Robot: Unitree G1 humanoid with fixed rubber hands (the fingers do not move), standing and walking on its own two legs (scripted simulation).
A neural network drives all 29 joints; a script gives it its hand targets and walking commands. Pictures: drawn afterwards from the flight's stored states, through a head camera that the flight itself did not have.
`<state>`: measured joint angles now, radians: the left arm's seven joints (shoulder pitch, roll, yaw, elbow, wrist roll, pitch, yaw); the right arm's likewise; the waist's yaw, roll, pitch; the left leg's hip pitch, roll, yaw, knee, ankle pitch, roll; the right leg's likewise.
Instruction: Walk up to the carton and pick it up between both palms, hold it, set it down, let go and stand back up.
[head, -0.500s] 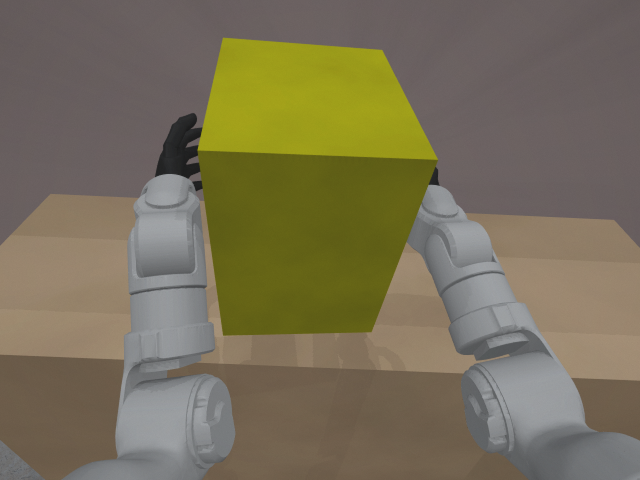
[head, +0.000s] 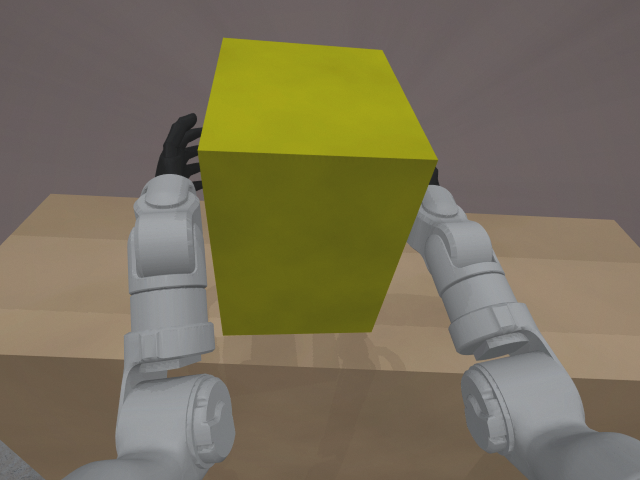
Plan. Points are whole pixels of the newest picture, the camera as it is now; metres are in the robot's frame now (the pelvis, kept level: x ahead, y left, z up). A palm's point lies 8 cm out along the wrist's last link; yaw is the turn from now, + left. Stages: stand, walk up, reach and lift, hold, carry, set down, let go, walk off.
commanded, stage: hold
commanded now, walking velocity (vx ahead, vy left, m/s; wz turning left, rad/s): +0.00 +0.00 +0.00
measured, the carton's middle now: (301, 194) +0.39 +0.00 +0.20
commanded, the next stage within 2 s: set down in 0.50 s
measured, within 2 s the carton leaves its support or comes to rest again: neither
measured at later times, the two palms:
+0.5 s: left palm (176, 183) +0.36 +0.14 +0.24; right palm (419, 190) +0.36 -0.15 +0.22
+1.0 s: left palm (188, 193) +0.38 +0.13 +0.21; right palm (413, 219) +0.37 -0.15 +0.17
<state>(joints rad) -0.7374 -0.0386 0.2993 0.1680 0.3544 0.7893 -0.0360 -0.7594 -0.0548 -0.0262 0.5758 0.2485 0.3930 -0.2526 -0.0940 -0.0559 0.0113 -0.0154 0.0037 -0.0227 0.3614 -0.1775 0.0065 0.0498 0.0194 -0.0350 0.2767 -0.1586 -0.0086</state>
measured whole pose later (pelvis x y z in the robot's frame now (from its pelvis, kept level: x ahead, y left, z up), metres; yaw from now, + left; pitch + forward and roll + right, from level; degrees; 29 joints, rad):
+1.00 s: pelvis +0.01 +0.00 +0.00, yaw +1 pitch -12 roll -1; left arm -0.71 -0.08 0.32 0.26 0.43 0.54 -0.08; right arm -0.65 0.04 -0.17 0.68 0.04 0.04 -0.19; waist -0.08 -0.08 0.10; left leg 0.05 -0.01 -0.03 0.32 -0.17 0.01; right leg 0.12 0.01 -0.05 0.26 -0.17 -0.01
